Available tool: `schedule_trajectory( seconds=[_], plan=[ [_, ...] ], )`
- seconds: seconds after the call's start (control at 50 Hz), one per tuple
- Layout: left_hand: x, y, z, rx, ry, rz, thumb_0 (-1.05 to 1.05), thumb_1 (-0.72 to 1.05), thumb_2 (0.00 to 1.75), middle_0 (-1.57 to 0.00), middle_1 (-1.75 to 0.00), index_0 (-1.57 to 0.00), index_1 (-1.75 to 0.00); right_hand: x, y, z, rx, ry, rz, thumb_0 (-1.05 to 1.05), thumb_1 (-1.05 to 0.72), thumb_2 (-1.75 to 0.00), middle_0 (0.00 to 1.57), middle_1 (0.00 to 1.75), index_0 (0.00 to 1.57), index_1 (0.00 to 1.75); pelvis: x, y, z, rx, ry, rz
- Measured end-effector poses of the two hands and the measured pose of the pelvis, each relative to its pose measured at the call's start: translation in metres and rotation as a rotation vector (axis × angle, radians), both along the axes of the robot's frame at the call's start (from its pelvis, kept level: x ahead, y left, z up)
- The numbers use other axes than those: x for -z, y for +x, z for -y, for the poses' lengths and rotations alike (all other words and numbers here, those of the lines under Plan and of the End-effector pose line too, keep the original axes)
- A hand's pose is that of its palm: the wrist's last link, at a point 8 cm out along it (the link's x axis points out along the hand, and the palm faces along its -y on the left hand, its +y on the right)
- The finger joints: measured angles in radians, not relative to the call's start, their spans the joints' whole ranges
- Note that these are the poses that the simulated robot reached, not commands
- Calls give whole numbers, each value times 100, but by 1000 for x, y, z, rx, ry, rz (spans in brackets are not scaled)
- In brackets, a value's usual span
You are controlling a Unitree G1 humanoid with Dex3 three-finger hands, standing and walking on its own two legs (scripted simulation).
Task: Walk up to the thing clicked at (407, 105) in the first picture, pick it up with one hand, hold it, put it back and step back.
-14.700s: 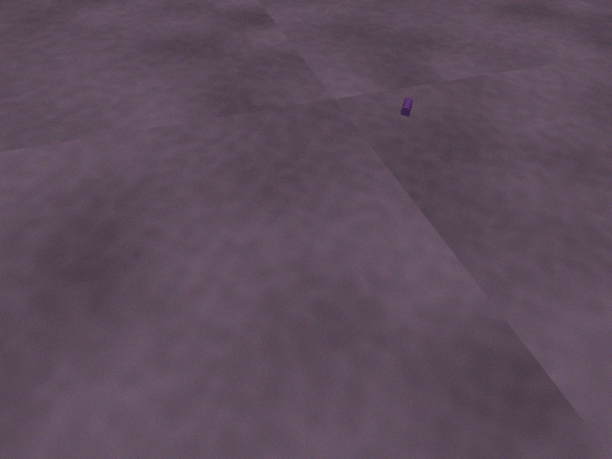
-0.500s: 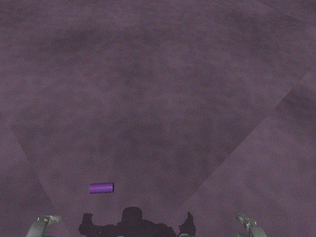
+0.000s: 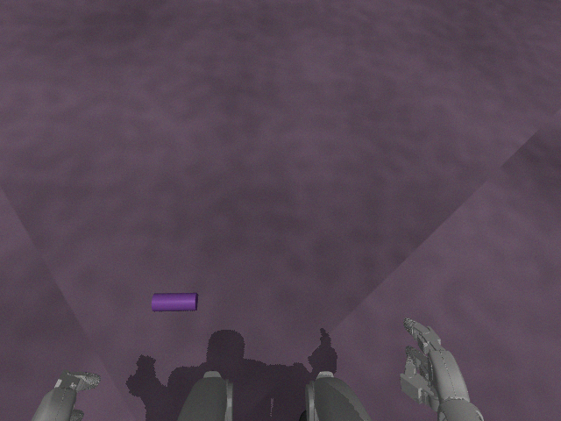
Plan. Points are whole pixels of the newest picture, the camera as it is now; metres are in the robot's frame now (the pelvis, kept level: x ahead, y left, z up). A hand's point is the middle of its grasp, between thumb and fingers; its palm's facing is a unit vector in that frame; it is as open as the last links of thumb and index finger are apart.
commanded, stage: rise first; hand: left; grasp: from above
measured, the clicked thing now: (175, 301) +0.45 +0.27 -0.65
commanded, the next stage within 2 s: none
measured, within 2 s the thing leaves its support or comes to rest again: neither
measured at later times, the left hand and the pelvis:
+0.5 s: hand (113, 367) +0.23 +0.30 -0.31, palm faces -0.43 -0.46 -0.78, open 13.9 cm; pelvis -0.06 -0.01 -0.17, yaw -1 degrees
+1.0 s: hand (136, 326) +0.34 +0.31 -0.44, palm faces -0.47 -0.10 -0.88, open 14.0 cm; pelvis -0.09 +0.00 -0.30, yaw -6 degrees
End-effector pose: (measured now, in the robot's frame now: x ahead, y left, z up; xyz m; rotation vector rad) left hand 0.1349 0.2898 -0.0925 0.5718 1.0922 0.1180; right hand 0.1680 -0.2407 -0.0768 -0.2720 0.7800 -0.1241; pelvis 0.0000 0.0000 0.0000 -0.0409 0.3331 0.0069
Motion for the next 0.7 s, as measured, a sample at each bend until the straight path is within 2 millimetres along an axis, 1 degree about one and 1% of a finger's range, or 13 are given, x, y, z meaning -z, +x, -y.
schedule_trajectory(
  seconds=[0.12, 0.16, 0.2, 0.28, 0.4, 0.48, 0.58, 0.64, 0.7],
  plan=[
    [15, 0, -2, 49, 32, 5, 0, -58, 97, -11, -103, -11, -104, 17, -1, 2, -10, -6, 9, 1, -94, -91, 21, 30, 20, 30, 17, -6, 1, -2, -4, -33],
    [26, 3, -5, 85, 57, 0, 0, -58, 97, -11, -103, -11, -104, 26, -2, 3, -19, -11, 14, 1, -94, -91, 21, 30, 20, 30, 27, -10, 1, -2, -3, -52],
    [42, 10, -11, 124, 88, -2, 0, -58, 97, -12, -103, -12, -103, 39, -3, 7, -32, -20, 18, 1, -94, -91, 21, 30, 20, 30, 40, -15, 3, 0, -1, -78],
    [77, 31, -21, 221, 157, 28, 0, -57, 97, -13, -102, -13, -102, 75, -6, 16, -49, -41, 8, 1, -94, -91, 21, 30, 20, 30, 74, -26, 5, 3, 2, -132],
    [124, 75, -23, 410, 249, 122, -1, -54, 95, -16, -100, -15, -101, 142, -21, 30, -47, -51, -58, 1, -94, -91, 21, 30, 20, 30, 129, -42, 7, 12, 2, -205],
    [155, 100, -29, 497, 329, 148, 0, -54, 96, -16, -100, -16, -101, 191, -40, 36, -37, -43, -127, 1, -95, -91, 21, 30, 20, 30, 166, -56, 9, 19, -1, -239],
    [190, 127, -35, 591, 401, 161, 0, -52, 96, -17, -99, -17, -100, 248, -76, 39, -17, -30, -241, 1, -94, -91, 21, 30, 20, 30, 207, -71, 10, 29, -6, -263],
    [211, 142, -37, 662, 424, 161, 0, -51, 96, -17, -99, -17, -100, 274, -101, 39, -6, -29, -318, 1, -94, -91, 21, 30, 20, 30, 228, -79, 10, 34, -12, -268],
    [229, 158, -35, 732, 444, 178, 0, -50, 97, -17, -99, -17, -100, 294, -126, 40, 12, -36, -388, 1, -93, -91, 21, 30, 20, 30, 247, -84, 9, 40, -21, -265]
  ],
)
